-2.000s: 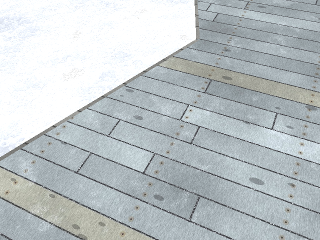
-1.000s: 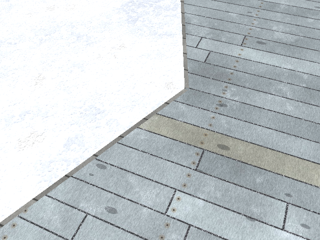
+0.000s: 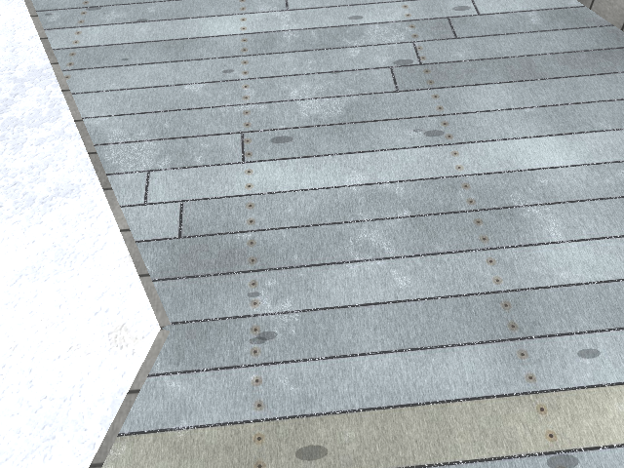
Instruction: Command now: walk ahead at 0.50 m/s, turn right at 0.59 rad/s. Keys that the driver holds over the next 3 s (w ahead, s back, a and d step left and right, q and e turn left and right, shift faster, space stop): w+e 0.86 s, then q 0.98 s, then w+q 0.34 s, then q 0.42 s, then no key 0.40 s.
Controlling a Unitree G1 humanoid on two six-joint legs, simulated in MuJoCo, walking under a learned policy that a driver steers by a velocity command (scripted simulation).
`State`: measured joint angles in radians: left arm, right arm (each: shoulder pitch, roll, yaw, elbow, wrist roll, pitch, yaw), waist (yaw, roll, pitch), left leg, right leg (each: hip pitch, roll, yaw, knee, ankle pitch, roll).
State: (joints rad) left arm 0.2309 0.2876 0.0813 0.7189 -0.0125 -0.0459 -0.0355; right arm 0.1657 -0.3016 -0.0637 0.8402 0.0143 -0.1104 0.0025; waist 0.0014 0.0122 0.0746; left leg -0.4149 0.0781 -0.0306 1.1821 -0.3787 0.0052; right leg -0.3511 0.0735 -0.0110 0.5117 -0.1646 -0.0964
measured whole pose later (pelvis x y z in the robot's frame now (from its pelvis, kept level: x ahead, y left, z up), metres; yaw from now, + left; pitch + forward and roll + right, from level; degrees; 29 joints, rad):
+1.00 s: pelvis +0.50 -0.11 -0.01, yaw -33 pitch +2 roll +1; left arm 0.12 0.28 0.05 0.61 0.00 -0.04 -0.03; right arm 0.24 -0.32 -0.05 0.84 0.03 -0.07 0.01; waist -0.03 0.00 0.08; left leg -0.32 0.08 0.00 1.21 -0.49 -0.03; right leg -0.43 0.02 -0.05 0.56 -0.12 -0.09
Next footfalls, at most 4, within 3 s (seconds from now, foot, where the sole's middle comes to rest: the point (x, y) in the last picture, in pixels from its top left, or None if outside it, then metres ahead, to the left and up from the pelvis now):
0.36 left None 0.40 0.12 -0.77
0.90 right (448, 411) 0.55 -0.23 -0.77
1.42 left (371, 337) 0.73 -0.08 -0.77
1.88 right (474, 357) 0.68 -0.31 -0.77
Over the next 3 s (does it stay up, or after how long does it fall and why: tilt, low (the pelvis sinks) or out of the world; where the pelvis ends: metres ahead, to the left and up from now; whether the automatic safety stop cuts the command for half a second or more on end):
stays up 0.87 -0.10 0.00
